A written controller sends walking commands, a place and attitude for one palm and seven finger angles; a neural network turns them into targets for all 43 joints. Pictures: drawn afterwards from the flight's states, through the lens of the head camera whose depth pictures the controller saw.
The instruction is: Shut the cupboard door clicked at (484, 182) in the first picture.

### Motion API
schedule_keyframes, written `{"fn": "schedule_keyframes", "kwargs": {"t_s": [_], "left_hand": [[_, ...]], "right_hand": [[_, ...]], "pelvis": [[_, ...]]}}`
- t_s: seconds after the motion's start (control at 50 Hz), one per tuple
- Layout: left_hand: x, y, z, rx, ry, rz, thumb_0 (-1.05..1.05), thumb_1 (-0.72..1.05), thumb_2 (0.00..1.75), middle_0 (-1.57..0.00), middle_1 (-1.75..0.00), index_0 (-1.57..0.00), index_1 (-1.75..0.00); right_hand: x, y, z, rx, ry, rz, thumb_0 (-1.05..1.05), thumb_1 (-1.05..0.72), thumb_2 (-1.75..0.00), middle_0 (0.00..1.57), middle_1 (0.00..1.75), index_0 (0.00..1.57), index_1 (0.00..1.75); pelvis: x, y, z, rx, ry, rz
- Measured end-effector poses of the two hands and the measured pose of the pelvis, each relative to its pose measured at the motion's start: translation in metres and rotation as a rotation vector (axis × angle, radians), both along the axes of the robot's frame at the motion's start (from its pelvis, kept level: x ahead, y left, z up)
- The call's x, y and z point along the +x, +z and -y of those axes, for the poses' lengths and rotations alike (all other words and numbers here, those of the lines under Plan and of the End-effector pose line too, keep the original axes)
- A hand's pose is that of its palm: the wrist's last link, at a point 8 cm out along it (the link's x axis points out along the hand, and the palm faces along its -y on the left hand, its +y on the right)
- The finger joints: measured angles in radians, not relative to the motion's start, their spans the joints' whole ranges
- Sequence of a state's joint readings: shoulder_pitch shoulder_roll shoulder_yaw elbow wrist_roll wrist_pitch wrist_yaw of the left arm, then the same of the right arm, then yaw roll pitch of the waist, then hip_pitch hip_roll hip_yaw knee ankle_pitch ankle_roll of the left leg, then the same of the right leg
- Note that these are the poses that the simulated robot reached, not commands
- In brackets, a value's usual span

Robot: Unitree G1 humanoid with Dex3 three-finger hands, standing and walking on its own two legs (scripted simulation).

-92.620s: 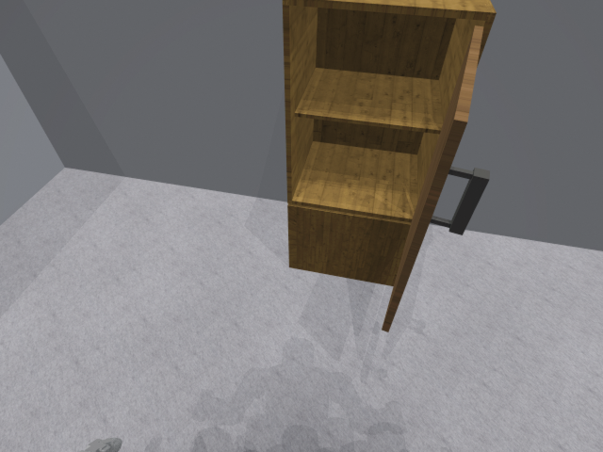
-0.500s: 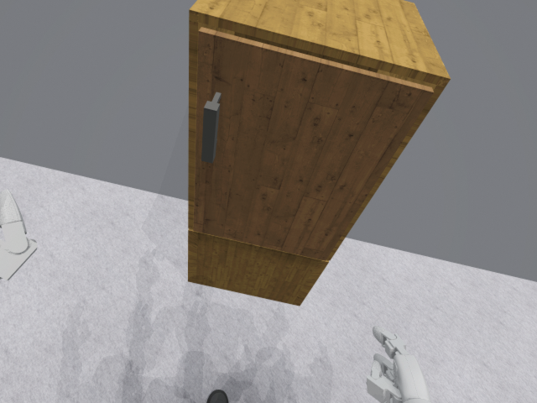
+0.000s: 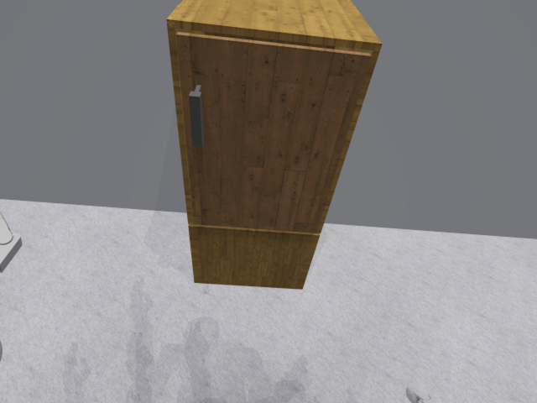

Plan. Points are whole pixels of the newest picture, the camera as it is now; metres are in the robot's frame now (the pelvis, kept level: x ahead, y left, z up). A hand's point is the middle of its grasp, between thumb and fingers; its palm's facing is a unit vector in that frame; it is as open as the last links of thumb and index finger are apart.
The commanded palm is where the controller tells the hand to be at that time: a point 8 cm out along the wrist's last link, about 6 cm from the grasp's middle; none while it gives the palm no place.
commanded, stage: stop stepping back and stand still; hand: left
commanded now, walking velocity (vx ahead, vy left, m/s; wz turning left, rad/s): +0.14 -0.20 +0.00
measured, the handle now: (198, 115) +0.72 +0.19 +0.07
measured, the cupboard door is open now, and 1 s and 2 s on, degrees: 0 0 0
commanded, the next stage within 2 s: let the arm hang, fingers relaxed in 0.32 s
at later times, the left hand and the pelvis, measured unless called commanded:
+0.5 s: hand (51, 327) +0.20 +0.28 +0.07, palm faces +0.32 -0.86 -0.40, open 7.4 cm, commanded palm none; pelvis -0.01 +0.02 +0.01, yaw +3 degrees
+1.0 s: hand out of the picture -0.04 +0.23 -0.15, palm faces +0.08 -0.97 -0.23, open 7.3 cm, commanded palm none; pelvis -0.01 +0.04 +0.02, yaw +3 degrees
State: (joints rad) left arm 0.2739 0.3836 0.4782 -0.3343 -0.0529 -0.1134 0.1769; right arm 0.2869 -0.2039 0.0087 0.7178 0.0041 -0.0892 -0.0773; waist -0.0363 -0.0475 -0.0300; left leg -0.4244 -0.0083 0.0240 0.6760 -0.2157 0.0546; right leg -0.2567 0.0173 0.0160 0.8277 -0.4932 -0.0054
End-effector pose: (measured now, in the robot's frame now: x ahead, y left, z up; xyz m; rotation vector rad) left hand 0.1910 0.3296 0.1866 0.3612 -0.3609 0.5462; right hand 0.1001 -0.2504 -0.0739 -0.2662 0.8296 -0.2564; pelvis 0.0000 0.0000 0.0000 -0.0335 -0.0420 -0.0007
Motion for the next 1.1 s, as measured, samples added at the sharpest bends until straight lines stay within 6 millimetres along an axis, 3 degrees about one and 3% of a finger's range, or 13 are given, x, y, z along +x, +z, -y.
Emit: {"fn": "schedule_keyframes", "kwargs": {"t_s": [0.06,0.16,0.22,0.32,0.38,0.44,0.48,0.52,0.6,0.66,0.76,0.88,1.1], "left_hand": [[-0.002,0.002,0.034,0.044,-0.158,-0.071,0.01,0.9,0.9,-0.2,-0.3,-0.2,-0.3],[-0.046,0.03,0.079,0.265,-0.351,-0.129,0.02,0.89,0.89,-0.21,-0.3,-0.21,-0.3],[-0.066,0.047,0.071,0.374,-0.297,-0.116,0.01,0.88,0.89,-0.22,-0.3,-0.22,-0.3],[-0.073,0.054,0.019,0.286,-0.026,-0.074,0.0,0.88,0.89,-0.22,-0.3,-0.22,-0.3],[-0.065,0.028,0.0,0.136,0.074,-0.137,0.0,0.89,0.89,-0.21,-0.3,-0.21,-0.3],[-0.05,-0.01,0.004,0.028,0.049,-0.235,0.01,0.89,0.9,-0.2,-0.3,-0.2,-0.3],[-0.035,-0.063,0.009,-0.049,-0.026,-0.43,0.0,0.9,0.9,-0.2,-0.3,-0.2,-0.3],[-0.03,-0.133,0.018,-0.144,-0.102,-0.671,0.0,0.9,0.9,-0.19,-0.29,-0.19,-0.3],[-0.068,-0.262,0.056,-0.34,-0.183,-1.15,0.0,0.91,0.9,-0.19,-0.29,-0.19,-0.3],[-0.122,-0.311,0.093,-0.504,-0.194,-1.389,0.0,0.91,0.89,-0.2,-0.29,-0.2,-0.3],[-0.167,-0.305,0.075,-0.58,-0.039,-1.42,-0.07,1.0,0.89,-0.21,-0.3,-0.21,-0.3],[-0.213,-0.303,0.053,-0.585,0.055,-1.606,-0.04,0.96,0.89,-0.2,-0.3,-0.2,-0.3],[-0.238,-0.306,0.058,-0.637,0.018,-1.69,0.0,0.91,0.89,-0.2,-0.29,-0.2,-0.3]], "right_hand": [[-0.017,0.013,-0.014,0.053,-0.006,0.035,0.01,-0.91,-0.9,0.2,0.3,0.2,0.3],[-0.027,0.02,-0.018,0.097,0.001,0.075,0.01,-0.9,-0.9,0.2,0.3,0.2,0.3],[-0.026,0.007,-0.009,0.088,0.017,0.023,0.01,-0.9,-0.9,0.2,0.3,0.2,0.3],[-0.021,0.004,0.003,0.086,0.0,0.004,0.01,-0.9,-0.9,0.2,0.3,0.2,0.3],[-0.012,0.003,0.007,0.072,-0.001,0.024,0.01,-0.91,-0.9,0.2,0.3,0.2,0.3],[0.0,0.002,0.005,0.051,0.035,0.016,0.01,-0.91,-0.9,0.2,0.3,0.2,0.3],[0.008,-0.006,-0.002,0.055,0.093,-0.032,0.01,-0.91,-0.9,0.2,0.3,0.2,0.3],[0.016,-0.019,-0.011,0.054,0.14,-0.055,0.01,-0.91,-0.9,0.2,0.3,0.2,0.3],[0.012,-0.039,-0.03,0.082,0.151,-0.105,0.01,-0.91,-0.9,0.2,0.3,0.2,0.3],[-0.006,-0.049,-0.04,0.115,0.146,-0.183,0.01,-0.91,-0.9,0.2,0.3,0.2,0.3],[-0.033,-0.053,-0.053,0.153,0.131,-0.384,0.01,-0.91,-0.9,0.2,0.3,0.2,0.3],[-0.046,-0.049,-0.057,0.151,0.068,-0.416,0.0,-0.93,-0.9,0.2,0.3,0.2,0.3],[-0.084,-0.044,-0.071,0.153,0.014,-0.478,0.0,-0.92,-0.9,0.2,0.3,0.2,0.3]], "pelvis": [[-0.014,0.011,0.005,0.004,-0.014,-0.006],[-0.024,0.015,0.015,0.018,-0.036,-0.047],[-0.031,0.012,0.014,0.019,-0.052,-0.049],[-0.024,0.021,0.008,0.042,-0.042,-0.043],[-0.02,0.023,0.0,0.046,-0.021,-0.037],[-0.016,0.022,-0.01,0.048,0.016,-0.027],[-0.014,0.016,-0.017,0.052,0.052,-0.027],[-0.013,0.004,-0.027,0.035,0.059,-0.03],[-0.019,-0.012,-0.028,0.079,0.05,-0.026],[-0.021,-0.011,-0.022,0.068,0.076,-0.012],[-0.013,0.005,-0.02,0.042,0.089,-0.031],[-0.008,0.015,-0.031,0.032,0.069,-0.027],[-0.015,0.025,-0.047,0.03,0.048,0.006]]}}
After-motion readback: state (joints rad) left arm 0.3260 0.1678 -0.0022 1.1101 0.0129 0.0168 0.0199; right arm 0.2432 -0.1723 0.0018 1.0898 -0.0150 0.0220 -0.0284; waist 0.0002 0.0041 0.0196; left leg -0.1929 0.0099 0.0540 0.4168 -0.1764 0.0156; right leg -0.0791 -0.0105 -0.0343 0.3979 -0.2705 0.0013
